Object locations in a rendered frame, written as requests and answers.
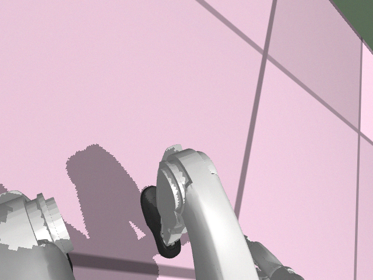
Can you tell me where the right robot arm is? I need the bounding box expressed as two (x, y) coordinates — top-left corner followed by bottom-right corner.
(270, 267), (305, 280)

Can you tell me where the right robot foot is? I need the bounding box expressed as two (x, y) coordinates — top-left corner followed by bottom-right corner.
(140, 186), (181, 258)

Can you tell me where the right robot hand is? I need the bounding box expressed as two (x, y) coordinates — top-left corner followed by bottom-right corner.
(244, 235), (284, 280)

